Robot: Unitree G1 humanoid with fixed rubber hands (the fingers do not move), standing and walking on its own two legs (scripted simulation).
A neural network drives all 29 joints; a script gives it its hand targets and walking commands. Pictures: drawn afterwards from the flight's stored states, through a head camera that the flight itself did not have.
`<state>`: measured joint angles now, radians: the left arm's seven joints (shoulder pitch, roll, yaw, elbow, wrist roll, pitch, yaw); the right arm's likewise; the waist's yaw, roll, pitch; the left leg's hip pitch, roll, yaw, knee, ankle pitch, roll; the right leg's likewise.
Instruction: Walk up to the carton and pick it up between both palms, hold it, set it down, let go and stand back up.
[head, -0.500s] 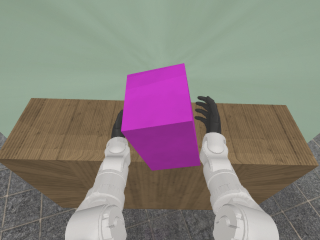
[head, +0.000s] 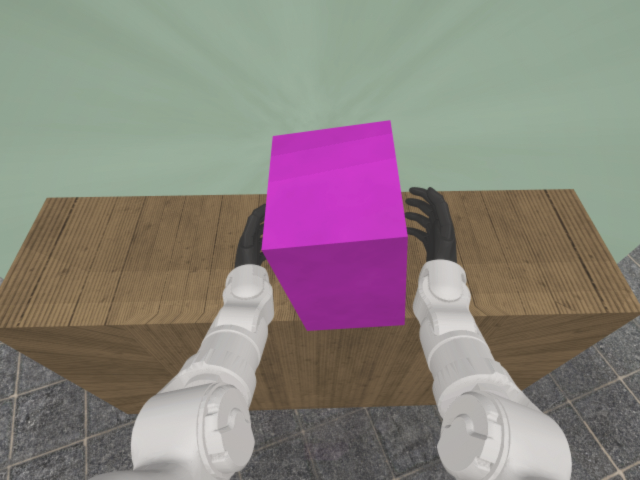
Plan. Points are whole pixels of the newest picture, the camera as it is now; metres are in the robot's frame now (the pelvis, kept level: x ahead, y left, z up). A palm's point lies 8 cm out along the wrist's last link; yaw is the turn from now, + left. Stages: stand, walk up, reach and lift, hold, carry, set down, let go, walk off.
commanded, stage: set down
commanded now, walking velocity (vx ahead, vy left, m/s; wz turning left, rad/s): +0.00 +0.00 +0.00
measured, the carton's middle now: (343, 237) +0.47 -0.02 +0.00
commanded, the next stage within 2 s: none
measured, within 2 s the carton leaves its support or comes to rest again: rests again in 0.32 s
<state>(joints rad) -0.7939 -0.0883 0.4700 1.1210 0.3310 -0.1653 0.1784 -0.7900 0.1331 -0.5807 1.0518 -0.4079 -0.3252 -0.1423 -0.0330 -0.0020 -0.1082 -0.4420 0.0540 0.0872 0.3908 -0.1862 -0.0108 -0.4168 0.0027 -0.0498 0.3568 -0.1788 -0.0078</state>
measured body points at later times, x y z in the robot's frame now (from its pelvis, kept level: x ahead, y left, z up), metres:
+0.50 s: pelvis -0.01 -0.01 +0.00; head +0.10 +0.00 +0.44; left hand +0.44 +0.09 +0.01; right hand +0.41 -0.16 +0.03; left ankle -0.01 +0.12 -0.74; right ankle -0.02 -0.11 -0.74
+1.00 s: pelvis -0.01 +0.00 +0.00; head +0.11 +0.01 +0.43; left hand +0.44 +0.09 +0.01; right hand +0.42 -0.16 +0.02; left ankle -0.01 +0.12 -0.74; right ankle -0.02 -0.11 -0.74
